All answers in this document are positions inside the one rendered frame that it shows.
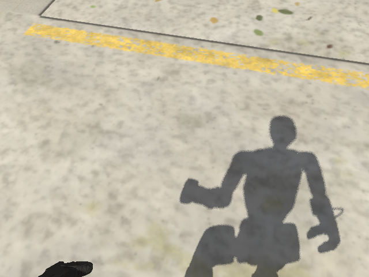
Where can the robot left hand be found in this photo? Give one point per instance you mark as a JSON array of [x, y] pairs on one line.
[[72, 269]]

